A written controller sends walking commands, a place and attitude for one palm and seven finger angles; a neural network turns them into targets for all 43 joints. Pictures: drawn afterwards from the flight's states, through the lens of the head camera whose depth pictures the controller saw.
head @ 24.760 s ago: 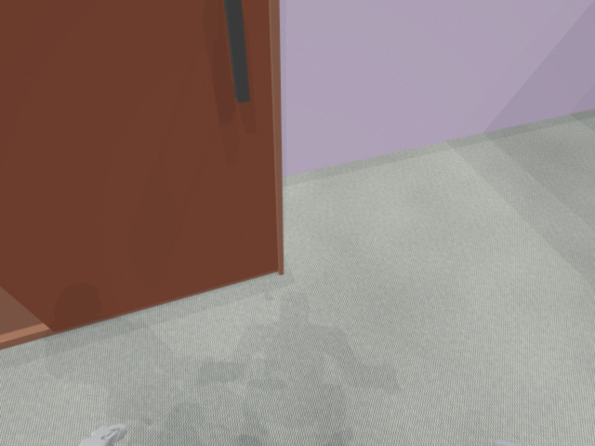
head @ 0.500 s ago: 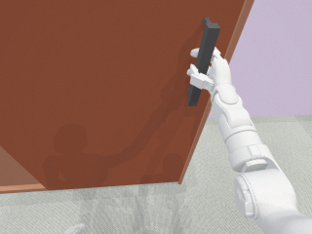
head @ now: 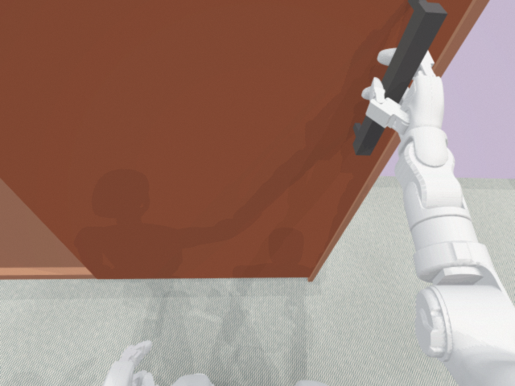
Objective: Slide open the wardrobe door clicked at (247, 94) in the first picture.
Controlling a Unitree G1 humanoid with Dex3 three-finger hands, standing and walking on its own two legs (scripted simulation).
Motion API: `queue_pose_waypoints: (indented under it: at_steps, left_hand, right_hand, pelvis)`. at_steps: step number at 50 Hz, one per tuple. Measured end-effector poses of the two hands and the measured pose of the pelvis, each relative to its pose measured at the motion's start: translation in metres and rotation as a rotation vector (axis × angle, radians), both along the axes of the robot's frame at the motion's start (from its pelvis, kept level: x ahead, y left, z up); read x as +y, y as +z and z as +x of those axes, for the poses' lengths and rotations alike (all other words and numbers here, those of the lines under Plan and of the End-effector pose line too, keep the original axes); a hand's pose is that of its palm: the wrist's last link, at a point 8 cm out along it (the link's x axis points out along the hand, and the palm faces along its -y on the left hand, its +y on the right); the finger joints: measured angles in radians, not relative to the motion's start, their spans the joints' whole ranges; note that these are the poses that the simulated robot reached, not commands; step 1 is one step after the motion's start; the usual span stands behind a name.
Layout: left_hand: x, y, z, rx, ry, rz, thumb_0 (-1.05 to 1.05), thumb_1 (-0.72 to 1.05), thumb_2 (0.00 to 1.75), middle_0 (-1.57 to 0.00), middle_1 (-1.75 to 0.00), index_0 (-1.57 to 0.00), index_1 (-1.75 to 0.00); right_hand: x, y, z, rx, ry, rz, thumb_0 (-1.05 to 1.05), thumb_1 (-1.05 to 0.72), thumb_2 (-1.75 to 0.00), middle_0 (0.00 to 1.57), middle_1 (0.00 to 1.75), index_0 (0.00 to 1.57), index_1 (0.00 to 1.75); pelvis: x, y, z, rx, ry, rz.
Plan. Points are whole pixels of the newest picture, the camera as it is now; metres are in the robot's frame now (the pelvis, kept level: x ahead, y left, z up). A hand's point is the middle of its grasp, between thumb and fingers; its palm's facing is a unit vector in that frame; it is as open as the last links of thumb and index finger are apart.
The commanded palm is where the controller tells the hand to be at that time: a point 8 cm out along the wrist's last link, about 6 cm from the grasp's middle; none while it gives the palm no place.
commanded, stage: step sideways, sliding the door along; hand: right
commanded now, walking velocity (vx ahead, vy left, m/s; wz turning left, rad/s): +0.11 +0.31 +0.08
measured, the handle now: (385, 84) +0.51 -0.17 +0.20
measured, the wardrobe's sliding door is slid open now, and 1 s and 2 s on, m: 0.00 0.12 0.27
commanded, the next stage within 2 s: none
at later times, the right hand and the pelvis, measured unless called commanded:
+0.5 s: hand (362, 100) +0.47 -0.12 +0.19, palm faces +0.38 +0.92 -0.09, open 6.9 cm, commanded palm +0.44 -0.08 +0.19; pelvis +0.06 +0.13 +0.00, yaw -3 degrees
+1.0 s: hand (283, 100) +0.46 -0.01 +0.19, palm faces +0.35 +0.94 +0.02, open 7.5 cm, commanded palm +0.42 +0.03 +0.18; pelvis +0.13 +0.18 +0.02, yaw -5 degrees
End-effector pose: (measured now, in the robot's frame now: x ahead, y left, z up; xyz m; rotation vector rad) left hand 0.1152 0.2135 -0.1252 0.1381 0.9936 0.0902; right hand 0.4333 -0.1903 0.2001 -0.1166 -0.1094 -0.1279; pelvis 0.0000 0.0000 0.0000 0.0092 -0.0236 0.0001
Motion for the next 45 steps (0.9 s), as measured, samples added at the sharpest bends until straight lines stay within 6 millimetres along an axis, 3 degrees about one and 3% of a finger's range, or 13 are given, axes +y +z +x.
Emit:
queue_pose_waypoints:
  at_steps: [5,9,15,22,28,33,37,41,45]
  left_hand:
    - [0.034,0.000,0.009,0.045,-0.016,0.063,0.01,0.91,0.89,-0.20,-0.30,-0.20,-0.30]
    - [0.055,0.005,0.032,0.023,-0.073,0.140,0.02,0.91,0.89,-0.20,-0.30,-0.20,-0.30]
    - [0.062,0.014,0.073,0.010,-0.138,0.085,0.01,0.91,0.89,-0.20,-0.30,-0.20,-0.30]
    - [0.069,0.025,0.129,-0.085,-0.221,-0.013,0.01,0.91,0.89,-0.20,-0.30,-0.20,-0.30]
    - [0.102,0.005,0.182,-0.198,-0.254,-0.100,0.01,0.91,0.89,-0.20,-0.30,-0.20,-0.30]
    - [0.139,0.004,0.207,-0.208,-0.206,-0.037,0.01,0.91,0.89,-0.20,-0.30,-0.20,-0.30]
    - [0.154,0.013,0.215,-0.191,-0.219,0.035,0.01,0.91,0.89,-0.20,-0.30,-0.20,-0.30]
    - [0.152,0.021,0.220,-0.165,-0.260,0.053,0.02,0.91,0.89,-0.20,-0.30,-0.19,-0.30]
    - [0.134,0.035,0.230,-0.191,-0.311,-0.005,0.02,0.91,0.89,-0.20,-0.30,-0.19,-0.30]
  right_hand:
    - [0.005,-0.002,-0.002,-0.027,-0.055,0.025,-0.04,-0.71,-0.85,0.38,1.40,0.18,1.40]
    - [0.005,-0.005,-0.001,-0.073,-0.059,0.028,-0.03,-0.71,-0.85,0.39,1.40,0.19,1.38]
    - [0.008,-0.006,-0.001,-0.098,-0.066,0.015,-0.04,-0.71,-0.84,0.41,1.40,0.17,1.32]
    - [0.017,-0.007,-0.002,-0.106,-0.159,0.004,-0.04,-0.68,-0.84,0.43,1.40,0.18,1.30]
    - [0.034,-0.007,-0.004,-0.121,-0.343,-0.031,-0.06,-0.63,-0.84,0.44,1.40,0.12,1.34]
    - [0.054,-0.006,-0.006,-0.092,-0.396,-0.052,-0.08,-0.64,-0.83,0.45,1.40,0.08,1.37]
    - [0.073,-0.010,-0.006,-0.162,-0.360,0.009,-0.04,-0.67,-0.83,0.45,1.40,0.05,1.37]
    - [0.092,-0.014,-0.010,-0.217,-0.285,0.026,-0.03,-0.71,-0.83,0.45,1.40,0.01,1.24]
    - [0.112,-0.015,-0.012,-0.228,-0.248,0.051,-0.02,-0.72,-0.81,0.43,1.40,0.02,1.17]
  pelvis:
    - [0.021,0.000,0.004,-0.006,-0.069,0.012]
    - [0.027,-0.003,0.007,0.011,-0.083,0.008]
    - [0.052,0.006,0.017,-0.002,-0.060,0.024]
    - [0.105,0.010,0.043,-0.020,-0.049,0.049]
    - [0.158,-0.008,0.071,-0.057,-0.088,0.031]
    - [0.167,0.005,0.081,0.009,-0.126,-0.027]
    - [0.166,0.008,0.088,0.043,-0.169,-0.008]
    - [0.170,0.004,0.099,0.029,-0.164,0.007]
    - [0.173,0.011,0.114,0.019,-0.128,0.030]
